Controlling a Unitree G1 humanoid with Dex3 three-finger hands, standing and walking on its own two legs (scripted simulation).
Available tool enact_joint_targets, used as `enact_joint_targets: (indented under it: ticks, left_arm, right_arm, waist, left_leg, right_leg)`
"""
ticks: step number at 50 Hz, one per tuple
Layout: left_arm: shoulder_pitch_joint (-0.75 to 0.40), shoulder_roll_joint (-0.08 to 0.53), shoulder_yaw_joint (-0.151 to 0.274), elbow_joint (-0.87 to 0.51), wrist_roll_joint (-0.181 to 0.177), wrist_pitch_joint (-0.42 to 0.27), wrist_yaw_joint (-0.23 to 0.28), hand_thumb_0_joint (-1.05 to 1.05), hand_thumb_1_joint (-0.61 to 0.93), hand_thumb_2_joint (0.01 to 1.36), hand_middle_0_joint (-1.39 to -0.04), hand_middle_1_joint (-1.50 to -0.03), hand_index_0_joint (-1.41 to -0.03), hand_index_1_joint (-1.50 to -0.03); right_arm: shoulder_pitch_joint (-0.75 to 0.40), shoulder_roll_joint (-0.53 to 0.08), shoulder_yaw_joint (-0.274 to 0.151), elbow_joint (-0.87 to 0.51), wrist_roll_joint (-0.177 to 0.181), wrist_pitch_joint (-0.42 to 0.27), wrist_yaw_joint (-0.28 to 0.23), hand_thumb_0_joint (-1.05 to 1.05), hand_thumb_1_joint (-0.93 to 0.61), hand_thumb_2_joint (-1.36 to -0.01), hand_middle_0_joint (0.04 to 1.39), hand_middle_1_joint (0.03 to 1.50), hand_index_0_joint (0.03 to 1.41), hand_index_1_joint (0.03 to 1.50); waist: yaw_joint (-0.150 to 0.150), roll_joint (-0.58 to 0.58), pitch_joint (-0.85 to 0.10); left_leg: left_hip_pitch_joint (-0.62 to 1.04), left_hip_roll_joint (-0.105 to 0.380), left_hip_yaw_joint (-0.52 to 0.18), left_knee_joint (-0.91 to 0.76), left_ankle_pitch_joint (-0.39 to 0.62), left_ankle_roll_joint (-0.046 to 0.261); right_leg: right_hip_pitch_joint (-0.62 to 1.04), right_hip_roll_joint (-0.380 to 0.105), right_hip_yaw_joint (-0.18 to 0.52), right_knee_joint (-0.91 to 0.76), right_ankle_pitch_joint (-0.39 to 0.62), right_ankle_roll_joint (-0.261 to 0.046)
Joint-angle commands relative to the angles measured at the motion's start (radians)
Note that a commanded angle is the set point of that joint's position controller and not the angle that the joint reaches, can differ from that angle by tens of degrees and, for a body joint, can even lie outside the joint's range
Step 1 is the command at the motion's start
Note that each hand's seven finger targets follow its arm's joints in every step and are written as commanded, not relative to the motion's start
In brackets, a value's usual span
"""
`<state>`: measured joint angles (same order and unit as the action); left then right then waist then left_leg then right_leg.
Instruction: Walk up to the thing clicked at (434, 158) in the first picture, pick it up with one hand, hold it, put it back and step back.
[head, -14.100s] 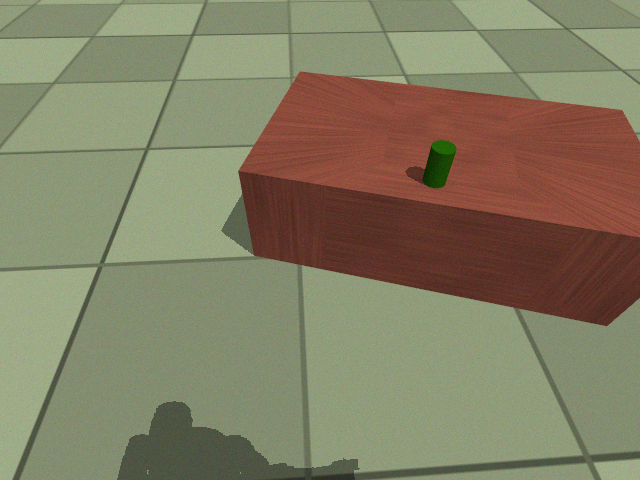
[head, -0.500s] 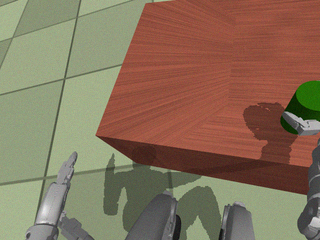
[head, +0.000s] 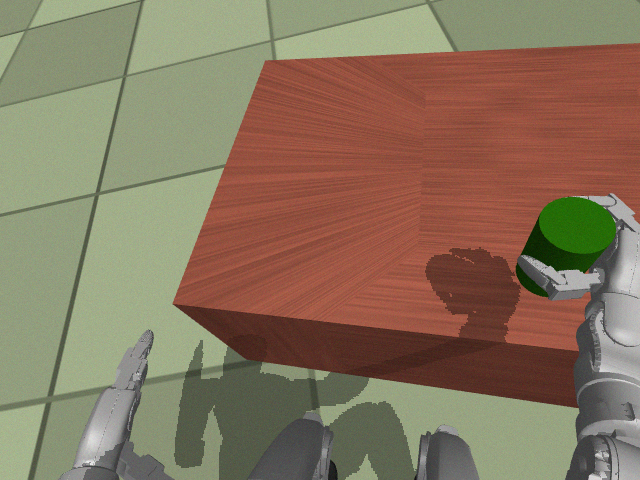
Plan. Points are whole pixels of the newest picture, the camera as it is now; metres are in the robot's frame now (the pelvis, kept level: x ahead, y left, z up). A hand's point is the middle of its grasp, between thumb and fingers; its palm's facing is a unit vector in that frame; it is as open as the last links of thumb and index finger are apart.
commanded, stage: lift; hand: right
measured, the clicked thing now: (558, 251) +0.44 -0.22 -0.02
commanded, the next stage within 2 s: hold in 1.10 s
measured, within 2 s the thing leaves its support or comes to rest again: neither
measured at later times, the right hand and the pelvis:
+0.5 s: hand (577, 266) +0.37 -0.20 +0.07, palm faces +0.25 +0.97 -0.01, open 10.4 cm; pelvis +0.00 +0.00 +0.04, yaw -1 degrees
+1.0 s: hand (564, 259) +0.36 -0.18 +0.10, palm faces +0.23 +0.97 +0.00, open 10.4 cm; pelvis +0.02 +0.01 +0.06, yaw -2 degrees
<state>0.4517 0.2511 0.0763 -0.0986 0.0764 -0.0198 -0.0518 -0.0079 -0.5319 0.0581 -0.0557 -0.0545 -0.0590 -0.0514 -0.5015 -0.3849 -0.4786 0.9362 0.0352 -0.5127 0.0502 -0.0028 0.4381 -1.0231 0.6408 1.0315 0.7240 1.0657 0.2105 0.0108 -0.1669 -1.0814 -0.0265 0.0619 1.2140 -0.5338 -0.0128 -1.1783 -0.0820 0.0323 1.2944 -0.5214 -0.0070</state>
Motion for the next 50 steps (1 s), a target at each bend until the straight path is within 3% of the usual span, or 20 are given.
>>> enact_joint_targets:
  ticks: [1,3,4,5,6,8,12,19,24,25,27,33,36,37,38,42,43,45,49,50]
  left_arm:
    - [0.034,0.181,0.144,-0.157,-0.018,-0.051,0.032,0.0,-0.559,0.06,-0.044,-0.049,-0.039,-0.055]
    - [0.022,0.197,0.165,-0.128,-0.022,-0.049,0.036,0.0,-0.566,0.065,-0.043,-0.045,-0.035,-0.053]
    - [0.038,0.197,0.162,-0.101,-0.027,-0.043,0.04,0.0,-0.562,0.061,-0.044,-0.046,-0.037,-0.053]
    - [0.018,0.165,0.131,-0.096,-0.028,-0.043,0.038,0.0,-0.563,0.061,-0.043,-0.045,-0.036,-0.053]
    - [0.018,0.167,0.137,-0.097,-0.031,-0.042,0.041,0.0,-0.559,0.058,-0.043,-0.046,-0.038,-0.051]
    - [-0.012,0.143,0.111,-0.108,-0.034,-0.047,0.041,0.0,-0.559,0.058,-0.042,-0.045,-0.037,-0.05]
    - [0.012,0.077,0.049,-0.038,-0.033,-0.047,0.036,0.0,-0.539,0.042,-0.041,-0.049,-0.044,-0.046]
    - [-0.008,0.189,0.171,-0.008,-0.047,-0.05,0.067,0.0,-0.54,0.041,-0.04,-0.051,-0.042,-0.048]
    - [-0.078,0.094,0.075,-0.007,-0.056,-0.059,0.074,0.0,-0.546,0.048,-0.039,-0.049,-0.038,-0.049]
    - [-0.045,0.124,0.108,0.032,-0.056,-0.057,0.081,0.0,-0.543,0.046,-0.039,-0.048,-0.04,-0.047]
    - [-0.029,0.068,0.045,0.079,-0.053,-0.052,0.077,0.0,-0.543,0.045,-0.038,-0.048,-0.039,-0.046]
    - [0.004,0.134,0.124,0.135,-0.058,-0.034,0.082,0.0,-0.535,0.037,-0.038,-0.05,-0.042,-0.045]
    - [-0.063,0.124,0.117,0.068,-0.066,-0.041,0.083,0.0,-0.538,0.039,-0.038,-0.048,-0.04,-0.046]
    - [-0.088,0.124,0.104,0.048,-0.067,-0.041,0.084,0.0,-0.54,0.041,-0.038,-0.048,-0.04,-0.047]
    - [-0.088,0.123,0.111,0.052,-0.069,-0.04,0.086,0.0,-0.543,0.044,-0.037,-0.046,-0.037,-0.047]
    - [-0.069,0.072,0.06,0.075,-0.071,-0.038,0.09,0.0,-0.541,0.042,-0.037,-0.045,-0.037,-0.045]
    - [-0.069,0.07,0.06,0.064,-0.071,-0.04,0.088,0.0,-0.544,0.044,-0.038,-0.046,-0.038,-0.046]
    - [-0.042,0.062,0.05,0.083,-0.068,-0.037,0.088,0.0,-0.54,0.04,-0.038,-0.048,-0.04,-0.046]
    - [-0.03,0.098,0.094,0.124,-0.071,-0.034,0.086,0.0,-0.537,0.037,-0.039,-0.05,-0.043,-0.047]
    - [-0.037,0.122,0.121,0.117,-0.071,-0.033,0.089,0.0,-0.536,0.037,-0.04,-0.05,-0.043,-0.047]
  right_arm:
    - [-0.354,-0.151,0.037,-0.341,0.047,-0.078,-0.017,0.0,-0.185,-1.303,1.265,1.424,1.308,1.424]
    - [-0.31,-0.104,0.066,-0.311,0.05,-0.062,-0.022,0.0,-0.197,-1.313,1.285,1.44,1.328,1.44]
    - [-0.358,-0.189,0.018,-0.411,0.051,-0.065,-0.034,0.0,-0.202,-1.308,1.28,1.433,1.322,1.433]
    - [-0.295,-0.115,0.07,-0.323,0.043,-0.05,-0.03,0.0,-0.19,-1.306,1.277,1.432,1.32,1.433]
    - [-0.304,-0.12,0.056,-0.381,0.053,-0.054,-0.031,0.0,-0.163,-1.3,1.262,1.425,1.308,1.425]
    - [-0.228,-0.031,0.112,-0.33,0.055,-0.039,-0.023,0.0,-0.149,-1.304,1.261,1.429,1.309,1.43]
    - [-0.2,-0.028,0.113,-0.412,0.064,-0.034,-0.019,0.0,-0.167,-1.328,1.286,1.458,1.334,1.458]
    - [-0.234,-0.058,0.115,-0.636,0.085,-0.029,-0.049,0.0,-0.173,-1.305,1.269,1.434,1.314,1.434]
    - [-0.133,0.089,0.209,-0.571,0.091,-0.011,-0.057,0.0,-0.1,-1.293,1.241,1.421,1.291,1.422]
    - [-0.184,0.002,0.152,-0.65,0.092,-0.019,-0.065,0.0,-0.076,-1.301,1.239,1.429,1.293,1.429]
    - [-0.097,0.064,0.201,-0.571,0.081,0.0,-0.057,0.0,-0.072,-1.313,1.246,1.442,1.302,1.442]
    - [-0.056,0.026,0.168,-0.654,0.092,0.027,-0.058,0.0,-0.094,-1.34,1.271,1.472,1.326,1.472]
    - [-0.045,0.061,0.182,-0.671,0.104,0.04,-0.063,0.0,-0.087,-1.336,1.267,1.468,1.323,1.468]
    - [-0.078,0.018,0.147,-0.702,0.108,0.035,-0.075,0.0,-0.112,-1.332,1.271,1.463,1.324,1.463]
    - [-0.02,0.083,0.199,-0.644,0.104,0.041,-0.073,0.0,-0.071,-1.329,1.262,1.463,1.318,1.463]
    - [-0.059,0.049,0.196,-0.686,0.096,0.025,-0.072,0.0,-0.085,-1.299,1.246,1.432,1.299,1.432]
    - [-0.003,0.108,0.241,-0.649,0.092,0.033,-0.063,0.0,-0.075,-1.304,1.239,1.433,1.294,1.433]
    - [-0.043,0.065,0.213,-0.714,0.093,0.028,-0.065,0.0,-0.087,-1.301,1.238,1.429,1.292,1.429]
    - [0.008,0.082,0.224,-0.723,0.1,0.046,-0.062,0.0,-0.1,-1.31,1.244,1.435,1.297,1.435]
    - [-0.011,0.035,0.184,-0.776,0.102,0.043,-0.068,0.0,-0.105,-1.32,1.248,1.443,1.303,1.443]
  waist:
    - [-0.029,-0.216,-0.473]
    - [-0.023,-0.157,-0.425]
    - [-0.053,-0.181,-0.426]
    - [-0.049,-0.163,-0.377]
    - [-0.049,-0.151,-0.371]
    - [-0.054,-0.115,-0.331]
    - [-0.097,-0.129,-0.306]
    - [-0.087,-0.137,-0.369]
    - [-0.092,-0.038,-0.279]
    - [-0.111,-0.059,-0.302]
    - [-0.129,-0.062,-0.252]
    - [-0.14,-0.095,-0.275]
    - [-0.134,-0.028,-0.277]
    - [-0.144,-0.016,-0.259]
    - [-0.137,-0.002,-0.237]
    - [-0.141,-0.01,-0.231]
    - [-0.136,-0.012,-0.235]
    - [-0.145,-0.056,-0.256]
    - [-0.144,-0.075,-0.237]
    - [-0.148,-0.09,-0.271]
  left_leg:
    - [0.205,-0.033,-0.005,-0.179,0.295,0.033]
    - [0.23,-0.033,-0.006,-0.201,0.315,0.025]
    - [0.244,-0.028,-0.015,-0.209,0.299,0.028]
    - [0.242,-0.026,-0.014,-0.219,0.291,0.028]
    - [0.245,-0.025,-0.013,-0.224,0.285,0.028]
    - [0.265,-0.023,-0.01,-0.243,0.27,0.027]
    - [0.296,-0.013,-0.028,-0.259,0.263,0.026]
    - [0.351,-0.009,-0.027,-0.302,0.275,0.024]
    - [0.374,-0.007,-0.029,-0.341,0.252,0.017]
    - [0.391,-0.001,-0.04,-0.346,0.255,0.018]
    - [0.392,0.003,-0.043,-0.347,0.282,0.017]
    - [0.448,0.009,-0.044,-0.36,0.345,0.018]
    - [0.488,0.009,-0.044,-0.388,0.351,0.011]
    - [0.499,0.009,-0.044,-0.396,0.326,0.012]
    - [0.496,0.01,-0.042,-0.401,0.319,0.011]
    - [0.512,0.017,-0.057,-0.409,0.358,0.009]
    - [0.511,0.018,-0.057,-0.406,0.369,0.009]
    - [0.507,0.017,-0.054,-0.403,0.375,0.013]
    - [0.508,0.021,-0.055,-0.412,0.384,0.012]
    - [0.518,0.021,-0.056,-0.417,0.394,0.011]
  right_leg:
    - [0.539,0.037,0.024,-0.232,0.308,0.007]
    - [0.517,0.041,0.018,-0.244,0.302,0.0]
    - [0.515,0.044,0.011,-0.26,0.281,0.003]
    - [0.51,0.044,0.008,-0.273,0.272,0.003]
    - [0.514,0.043,0.011,-0.282,0.267,0.003]
    - [0.519,0.044,0.009,-0.31,0.245,0.003]
    - [0.517,0.054,-0.009,-0.331,0.237,0.002]
    - [0.65,0.052,-0.011,-0.386,0.24,0.004]
    - [0.631,0.051,-0.01,-0.412,0.213,-0.003]
    - [0.635,0.054,-0.016,-0.41,0.216,-0.003]
    - [0.62,0.058,-0.026,-0.414,0.247,-0.003]
    - [0.676,0.06,-0.034,-0.441,0.319,0.002]
    - [0.678,0.061,-0.035,-0.447,0.312,-0.007]
    - [0.66,0.061,-0.034,-0.457,0.285,-0.007]
    - [0.664,0.062,-0.033,-0.466,0.28,-0.008]
    - [0.676,0.064,-0.044,-0.461,0.313,-0.011]
    - [0.689,0.065,-0.044,-0.463,0.326,-0.009]
    - [0.721,0.063,-0.046,-0.471,0.339,-0.003]
    - [0.729,0.067,-0.05,-0.482,0.348,-0.003]
    - [0.748,0.067,-0.05,-0.48,0.357,-0.003]
